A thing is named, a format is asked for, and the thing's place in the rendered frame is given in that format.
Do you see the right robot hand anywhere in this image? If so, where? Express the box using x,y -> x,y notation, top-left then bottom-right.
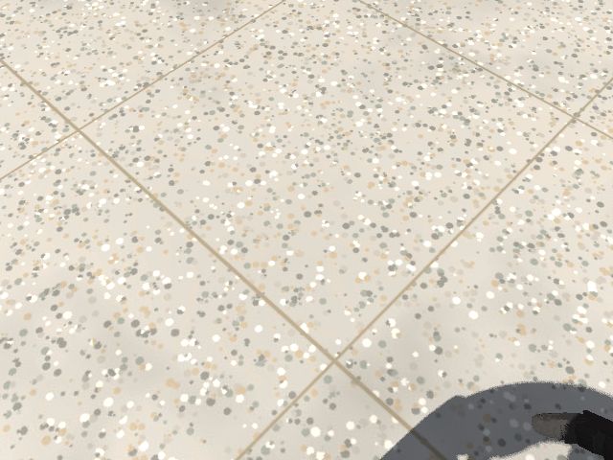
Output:
532,410 -> 613,460

